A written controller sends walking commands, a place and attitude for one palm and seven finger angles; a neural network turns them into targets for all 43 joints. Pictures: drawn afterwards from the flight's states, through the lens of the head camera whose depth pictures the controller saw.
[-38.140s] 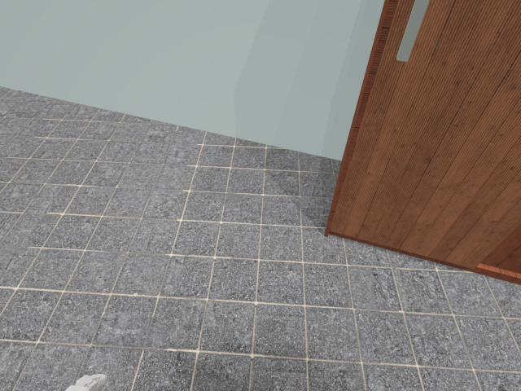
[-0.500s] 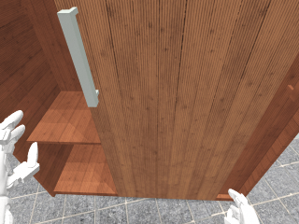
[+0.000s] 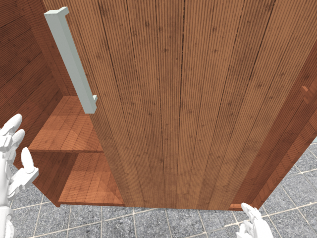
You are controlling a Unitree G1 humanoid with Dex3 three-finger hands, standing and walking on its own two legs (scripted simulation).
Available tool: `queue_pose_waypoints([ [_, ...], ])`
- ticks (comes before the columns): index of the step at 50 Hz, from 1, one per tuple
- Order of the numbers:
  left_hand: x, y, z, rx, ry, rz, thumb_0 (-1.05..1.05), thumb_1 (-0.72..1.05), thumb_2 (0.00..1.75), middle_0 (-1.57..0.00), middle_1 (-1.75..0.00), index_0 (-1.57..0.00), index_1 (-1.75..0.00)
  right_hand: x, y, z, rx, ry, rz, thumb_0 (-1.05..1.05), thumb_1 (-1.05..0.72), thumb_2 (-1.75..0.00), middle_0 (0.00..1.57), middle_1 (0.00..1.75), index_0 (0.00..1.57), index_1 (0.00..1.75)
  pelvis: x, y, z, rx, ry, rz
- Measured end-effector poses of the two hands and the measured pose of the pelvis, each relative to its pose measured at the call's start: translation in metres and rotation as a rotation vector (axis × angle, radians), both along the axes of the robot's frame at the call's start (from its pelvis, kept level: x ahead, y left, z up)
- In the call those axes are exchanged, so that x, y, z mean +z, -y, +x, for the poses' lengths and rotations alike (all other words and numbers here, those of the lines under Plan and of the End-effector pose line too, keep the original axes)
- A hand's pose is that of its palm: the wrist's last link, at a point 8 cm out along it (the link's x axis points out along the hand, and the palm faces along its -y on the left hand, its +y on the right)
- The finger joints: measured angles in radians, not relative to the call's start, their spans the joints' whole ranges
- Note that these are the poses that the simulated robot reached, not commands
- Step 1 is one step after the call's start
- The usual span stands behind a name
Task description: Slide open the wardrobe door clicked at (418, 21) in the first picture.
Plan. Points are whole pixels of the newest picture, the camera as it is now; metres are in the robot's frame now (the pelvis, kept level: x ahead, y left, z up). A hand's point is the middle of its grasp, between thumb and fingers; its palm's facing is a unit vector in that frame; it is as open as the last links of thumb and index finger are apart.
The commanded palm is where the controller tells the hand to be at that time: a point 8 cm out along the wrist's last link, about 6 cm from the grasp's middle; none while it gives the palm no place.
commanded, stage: step back with the hand held close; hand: left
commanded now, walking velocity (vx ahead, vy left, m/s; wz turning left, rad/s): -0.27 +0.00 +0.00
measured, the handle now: (79, 66) +0.44 +0.26 +0.25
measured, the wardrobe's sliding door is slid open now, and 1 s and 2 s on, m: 0.44 0.44 0.44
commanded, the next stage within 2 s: stop stepping back and stand still in 0.88 s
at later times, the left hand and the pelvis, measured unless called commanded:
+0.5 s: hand out of the picture +0.14 +0.31 +0.16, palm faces +0.46 -0.76 -0.47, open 7.4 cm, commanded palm +0.08 +0.34 +0.17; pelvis -0.06 +0.05 -0.01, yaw -1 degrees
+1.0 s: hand out of the picture -0.01 +0.34 +0.17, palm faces +0.54 -0.73 -0.41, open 7.4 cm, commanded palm -0.05 +0.37 +0.17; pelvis -0.17 +0.07 -0.02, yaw +3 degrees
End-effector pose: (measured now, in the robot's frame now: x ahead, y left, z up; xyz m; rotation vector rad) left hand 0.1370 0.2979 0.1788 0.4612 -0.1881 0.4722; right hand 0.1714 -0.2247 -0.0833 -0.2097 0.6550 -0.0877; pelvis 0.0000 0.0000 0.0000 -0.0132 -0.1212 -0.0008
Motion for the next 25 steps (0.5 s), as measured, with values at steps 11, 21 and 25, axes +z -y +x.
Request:
queue_pose_waypoints([
  [11, -0.009, -0.002, 0.013, -0.112, -0.088, 0.068, 0.01, 0.89, 0.90, -0.21, -0.31, -0.21, -0.30, 0.001, -0.002, -0.012, -0.081, -0.022, -0.022, 0.01, -0.91, -0.90, 0.20, 0.30, 0.20, 0.30, -0.008, -0.020, -0.016, -0.028, -0.093, -0.006],
  [21, 0.004, -0.040, -0.023, -0.060, -0.023, 0.132, 0.01, 0.89, 0.90, -0.22, -0.31, -0.21, -0.30, -0.003, -0.033, -0.046, -0.077, -0.030, -0.023, 0.01, -0.91, -0.90, 0.20, 0.30, 0.20, 0.30, -0.012, -0.042, -0.046, -0.032, -0.100, -0.019],
  [25, -0.003, -0.049, -0.042, -0.023, -0.006, 0.105, 0.01, 0.89, 0.90, -0.21, -0.31, -0.21, -0.30, -0.007, -0.044, -0.064, -0.055, -0.035, -0.022, 0.01, -0.91, -0.90, 0.20, 0.30, 0.20, 0.30, -0.014, -0.047, -0.061, -0.020, -0.097, -0.027],
])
